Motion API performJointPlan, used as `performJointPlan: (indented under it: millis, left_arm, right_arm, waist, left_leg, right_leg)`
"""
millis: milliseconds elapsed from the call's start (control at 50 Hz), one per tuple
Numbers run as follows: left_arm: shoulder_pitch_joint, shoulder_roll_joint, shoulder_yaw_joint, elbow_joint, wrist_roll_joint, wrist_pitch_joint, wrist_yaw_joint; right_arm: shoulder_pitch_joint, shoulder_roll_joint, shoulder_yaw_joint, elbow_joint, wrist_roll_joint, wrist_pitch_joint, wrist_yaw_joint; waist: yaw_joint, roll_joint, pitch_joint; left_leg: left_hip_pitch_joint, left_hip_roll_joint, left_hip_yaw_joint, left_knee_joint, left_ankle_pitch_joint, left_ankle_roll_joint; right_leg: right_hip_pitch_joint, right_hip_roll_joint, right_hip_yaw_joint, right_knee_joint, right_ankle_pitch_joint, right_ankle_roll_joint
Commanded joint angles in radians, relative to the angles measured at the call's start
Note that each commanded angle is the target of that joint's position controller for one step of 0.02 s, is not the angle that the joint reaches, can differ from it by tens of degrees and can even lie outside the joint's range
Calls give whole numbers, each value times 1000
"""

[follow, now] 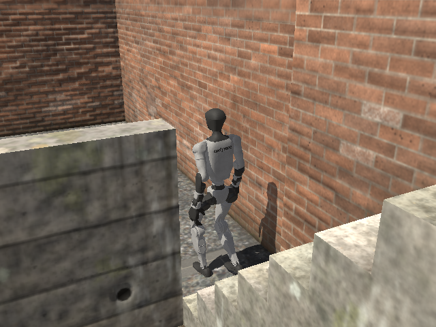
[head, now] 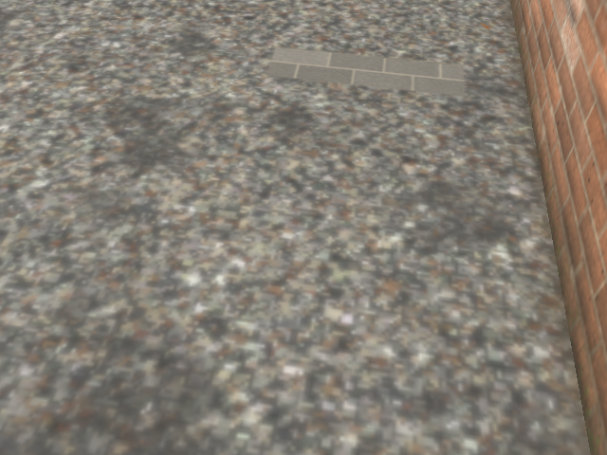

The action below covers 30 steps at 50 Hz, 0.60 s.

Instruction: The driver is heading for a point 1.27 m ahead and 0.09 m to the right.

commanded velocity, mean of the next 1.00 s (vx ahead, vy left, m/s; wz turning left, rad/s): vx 0.02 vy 0.00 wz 0.00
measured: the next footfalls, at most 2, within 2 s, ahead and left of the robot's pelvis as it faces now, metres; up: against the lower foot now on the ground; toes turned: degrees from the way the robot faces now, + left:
right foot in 0.14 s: +0.09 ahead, -0.14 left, +0.00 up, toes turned -1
right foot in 1.46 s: +0.31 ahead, -0.17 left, +0.00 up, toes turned -1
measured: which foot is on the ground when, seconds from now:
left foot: down 0.00-1.00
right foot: up 0.00-0.12, down 0.14-1.00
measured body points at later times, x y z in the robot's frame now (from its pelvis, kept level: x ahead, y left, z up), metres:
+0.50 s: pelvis +0.08 -0.03 +0.01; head +0.08 -0.04 +0.46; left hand +0.09 +0.18 -0.14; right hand +0.09 -0.26 -0.14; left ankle +0.08 +0.07 -0.72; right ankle +0.04 -0.14 -0.72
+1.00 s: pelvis +0.09 -0.02 +0.01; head +0.09 -0.02 +0.46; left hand +0.07 +0.18 -0.15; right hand +0.09 -0.25 -0.14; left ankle +0.08 +0.07 -0.72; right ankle +0.05 -0.14 -0.72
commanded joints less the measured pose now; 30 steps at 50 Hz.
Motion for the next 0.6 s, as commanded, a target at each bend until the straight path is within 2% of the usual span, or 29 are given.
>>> performJointPlan:
  millis: [20, 60, 100, 120, 140, 160, 180, 200, 220, 280, 320, 400, 440, 460, 520, 540, 580, 600]
  left_arm:
    - [86, 29, 2, -17, 7, 38, 8]
    - [77, 27, -4, 8, 4, 45, 10]
    - [77, 21, -8, 36, 4, 42, 8]
    - [69, 25, -9, 46, 12, 41, 7]
    - [68, 10, -20, 47, 27, 40, 9]
    - [54, 36, -19, 42, 35, 36, 10]
    - [17, 69, -14, 42, 29, 33, 14]
    - [-24, 68, -15, 40, 22, 28, 16]
    - [-58, 71, -15, 41, 18, 22, 19]
    - [-71, 76, -19, 43, 6, 0, 31]
    - [-62, 74, -21, 56, 3, -2, 33]
    - [-57, 71, -25, 77, 4, 4, 35]
    - [-59, 70, -25, 76, 8, 11, 39]
    - [-39, 82, -20, 86, 2, 10, 44]
    - [-42, 75, -23, 91, -3, 12, 47]
    - [-47, 80, -22, 82, 3, 10, 43]
    - [-46, 73, -24, 85, 4, 10, 41]
    - [-65, 57, -31, 80, 7, 13, 37]
  right_arm:
    - [20, -82, -12, -29, -17, 19, -26]
    - [62, -106, -23, -29, -16, 19, -29]
    - [70, -125, -33, -29, 5, 20, -27]
    - [63, -125, -36, -33, 10, 24, -25]
    - [67, -117, -37, -38, 16, 24, -23]
    - [73, -104, -37, -37, 12, 28, -21]
    - [92, -89, -39, -44, 15, 36, -16]
    - [114, -80, -38, -33, 12, 36, -15]
    - [141, -89, -43, -24, 16, 31, -17]
    - [190, -91, -45, 7, 13, 17, -27]
    - [192, -88, -44, 15, 15, 15, -29]
    - [199, -82, -41, 32, 17, 21, -35]
    - [216, -77, -34, 51, 10, 28, -40]
    - [228, -101, -37, 55, 10, 31, -48]
    - [235, -99, -37, 75, 11, 31, -55]
    - [243, -80, -32, 88, 11, 29, -56]
    - [248, -85, -32, 99, 11, 28, -57]
    - [237, -66, -28, 100, 11, 27, -50]
  waist:
    - [30, 133, -24]
    - [14, 107, -47]
    - [31, 93, -61]
    - [37, 88, -42]
    - [38, 77, -31]
    - [30, 62, 15]
    - [-1, -24, 86]
    - [-23, -70, 102]
    - [-36, -77, 86]
    - [-39, -41, -6]
    - [-32, -25, -27]
    - [-27, -7, -21]
    - [-18, 5, -15]
    - [-18, 42, -18]
    - [-11, 17, 0]
    - [-11, 16, 12]
    - [-12, 12, 8]
    - [-11, -23, 6]
  left_leg:
    - [23, 246, -246, -281, 299, 137]
    - [35, 216, -225, -289, 141, 108]
    - [-20, 195, -209, -293, -80, 68]
    - [-70, 181, -207, -294, -205, 42]
    - [-108, 173, -212, -295, -312, 15]
    - [-134, 156, -209, -269, -341, -6]
    - [-71, 110, -160, -240, -246, -19]
    - [18, 96, -135, -187, -125, -23]
    - [79, 96, -121, -151, -10, -17]
    - [169, 120, -132, -117, 133, -9]
    - [173, 124, -130, -117, 143, -9]
    - [170, 127, -127, -118, 143, -15]
    - [168, 135, -124, -114, 176, -24]
    - [189, 137, -133, -118, 190, -23]
    - [190, 150, -138, -122, 208, -29]
    - [181, 150, -135, -117, 194, -31]
    - [182, 151, -137, -121, 181, -32]
    - [167, 151, -131, -120, 173, -35]
  right_leg:
    - [-26, -60, 23, -153, 38, 18]
    - [30, -41, -14, -301, 107, 25]
    - [145, -36, -40, -429, 300, 24]
    - [187, -39, -42, -477, 356, 22]
    - [212, -66, 0, -511, 365, 30]
    - [190, -107, 51, -565, 326, 28]
    - [37, -132, 105, -612, 226, 16]
    - [-33, -145, 136, -668, 211, 11]
    - [-37, -151, 143, -685, 276, 13]
    - [47, -146, 130, -670, 460, 7]
    - [90, -145, 122, -661, 516, 2]
    - [116, -145, 112, -657, 561, -1]
    - [130, -144, 106, -655, 592, 0]
    - [122, -157, 106, -662, 603, 1]
    - [128, -151, 93, -669, 606, 2]
    - [134, -151, 97, -675, 619, 4]
    - [146, -154, 96, -676, 625, 3]
    - [161, -141, 95, -672, 619, 2]
Velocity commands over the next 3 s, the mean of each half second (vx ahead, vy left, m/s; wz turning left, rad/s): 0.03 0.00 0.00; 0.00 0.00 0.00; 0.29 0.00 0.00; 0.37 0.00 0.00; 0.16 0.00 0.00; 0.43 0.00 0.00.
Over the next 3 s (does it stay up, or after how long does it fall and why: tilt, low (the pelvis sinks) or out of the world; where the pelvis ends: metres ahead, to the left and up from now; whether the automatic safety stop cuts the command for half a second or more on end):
stays up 0.69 0.04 0.02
